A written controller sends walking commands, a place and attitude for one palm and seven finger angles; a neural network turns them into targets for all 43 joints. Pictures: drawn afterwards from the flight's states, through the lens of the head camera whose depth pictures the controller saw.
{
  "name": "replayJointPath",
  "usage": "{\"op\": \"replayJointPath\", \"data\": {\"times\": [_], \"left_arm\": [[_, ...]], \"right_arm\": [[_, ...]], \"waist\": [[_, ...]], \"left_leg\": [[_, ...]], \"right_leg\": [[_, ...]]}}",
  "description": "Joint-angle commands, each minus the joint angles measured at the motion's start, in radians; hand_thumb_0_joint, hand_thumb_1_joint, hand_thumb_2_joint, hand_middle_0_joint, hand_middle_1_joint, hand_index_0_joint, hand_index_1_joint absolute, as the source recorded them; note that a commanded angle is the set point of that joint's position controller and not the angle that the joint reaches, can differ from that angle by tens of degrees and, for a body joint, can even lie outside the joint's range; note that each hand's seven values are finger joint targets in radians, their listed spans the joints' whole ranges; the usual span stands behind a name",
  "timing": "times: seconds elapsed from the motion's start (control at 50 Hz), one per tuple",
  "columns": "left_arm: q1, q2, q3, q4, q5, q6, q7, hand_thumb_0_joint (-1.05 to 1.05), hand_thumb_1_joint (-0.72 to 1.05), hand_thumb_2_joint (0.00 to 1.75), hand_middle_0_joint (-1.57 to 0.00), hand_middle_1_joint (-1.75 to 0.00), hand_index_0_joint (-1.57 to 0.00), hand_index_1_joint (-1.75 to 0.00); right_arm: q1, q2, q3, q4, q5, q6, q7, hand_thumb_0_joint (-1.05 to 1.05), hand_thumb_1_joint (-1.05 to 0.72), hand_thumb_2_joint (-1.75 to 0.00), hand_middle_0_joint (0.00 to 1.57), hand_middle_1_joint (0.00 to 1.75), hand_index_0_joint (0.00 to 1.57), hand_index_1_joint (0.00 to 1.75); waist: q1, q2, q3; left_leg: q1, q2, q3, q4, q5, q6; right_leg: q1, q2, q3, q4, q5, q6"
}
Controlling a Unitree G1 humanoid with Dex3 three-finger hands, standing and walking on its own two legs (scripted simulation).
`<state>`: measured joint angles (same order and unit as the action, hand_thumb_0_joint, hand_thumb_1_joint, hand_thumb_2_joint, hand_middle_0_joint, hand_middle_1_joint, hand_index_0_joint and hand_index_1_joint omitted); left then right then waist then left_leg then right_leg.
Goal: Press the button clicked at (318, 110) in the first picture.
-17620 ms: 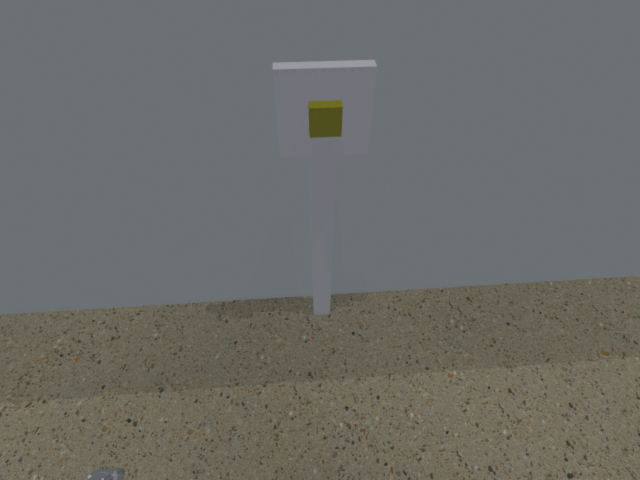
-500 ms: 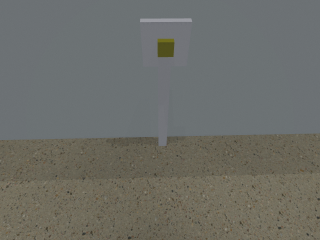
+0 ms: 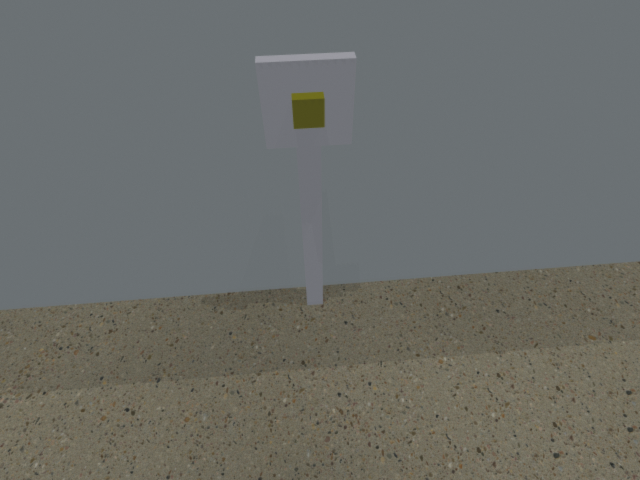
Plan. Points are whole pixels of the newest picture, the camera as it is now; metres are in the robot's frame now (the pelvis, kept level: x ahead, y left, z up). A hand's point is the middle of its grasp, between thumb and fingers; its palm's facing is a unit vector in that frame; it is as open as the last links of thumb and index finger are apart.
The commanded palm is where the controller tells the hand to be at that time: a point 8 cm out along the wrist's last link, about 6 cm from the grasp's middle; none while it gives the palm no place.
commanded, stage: let the arm hang, fingers relaxed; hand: left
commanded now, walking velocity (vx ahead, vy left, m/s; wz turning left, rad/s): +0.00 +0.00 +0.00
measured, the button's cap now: (308, 109) +0.80 +0.06 +0.05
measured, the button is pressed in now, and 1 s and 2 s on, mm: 0 0 0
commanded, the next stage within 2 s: stand and wait in 0.06 s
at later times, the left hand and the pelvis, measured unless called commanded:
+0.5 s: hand out of the picture +0.00 +0.15 -0.17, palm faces +0.03 -0.98 -0.19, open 7.4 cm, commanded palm none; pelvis +0.01 -0.01 +0.00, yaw +0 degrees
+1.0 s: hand out of the picture +0.03 +0.15 -0.17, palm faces +0.03 -0.98 -0.21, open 7.4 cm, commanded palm none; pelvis +0.03 -0.02 +0.00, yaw +0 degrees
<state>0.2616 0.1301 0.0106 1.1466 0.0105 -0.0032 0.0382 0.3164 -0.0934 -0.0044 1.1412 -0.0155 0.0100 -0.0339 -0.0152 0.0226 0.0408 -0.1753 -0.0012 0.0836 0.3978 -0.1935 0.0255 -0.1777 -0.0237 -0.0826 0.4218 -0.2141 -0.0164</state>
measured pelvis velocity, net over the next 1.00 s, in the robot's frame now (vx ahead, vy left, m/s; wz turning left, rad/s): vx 0.03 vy -0.02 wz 0.00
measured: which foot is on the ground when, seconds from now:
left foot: down 0.00-1.00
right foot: down 0.00-1.00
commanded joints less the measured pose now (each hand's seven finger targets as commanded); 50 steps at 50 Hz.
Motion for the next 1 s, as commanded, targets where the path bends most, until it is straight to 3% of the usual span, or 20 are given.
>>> {"op": "replayJointPath", "data": {"times": [0.0,0.48,0.98], "left_arm": [[0.083,0.092,0.020,-0.012,-0.001,-0.010,0.008,0.00,0.90,0.90,-0.20,-0.30,-0.20,-0.30],[0.071,0.103,0.018,0.000,-0.002,-0.016,0.006,0.00,0.90,0.90,-0.20,-0.30,-0.20,-0.30],[0.047,0.127,0.021,-0.011,-0.004,-0.023,0.005,0.00,0.90,0.90,-0.20,-0.30,-0.20,-0.30]], "right_arm": [[0.078,-0.080,-0.015,-0.009,-0.002,-0.012,-0.004,0.00,-0.90,-0.90,0.20,0.30,0.20,0.30],[0.041,-0.108,-0.014,-0.003,-0.002,-0.010,-0.007,0.00,-0.90,-0.90,0.20,0.30,0.20,0.30],[0.013,-0.131,-0.011,0.002,-0.001,-0.014,-0.011,0.00,-0.90,-0.90,0.20,0.30,0.20,0.30]], "waist": [[0.010,-0.034,0.059],[0.004,-0.013,0.060],[0.006,-0.036,0.020]], "left_leg": [[-0.041,0.104,-0.102,-0.084,0.030,0.007],[-0.007,0.110,-0.095,-0.082,0.049,-0.003],[0.037,0.117,-0.091,-0.076,0.144,-0.005]], "right_leg": [[-0.022,-0.091,0.086,-0.100,0.028,-0.027],[-0.009,-0.093,0.094,-0.133,0.038,-0.030],[0.044,-0.100,0.090,-0.123,0.194,-0.029]]}}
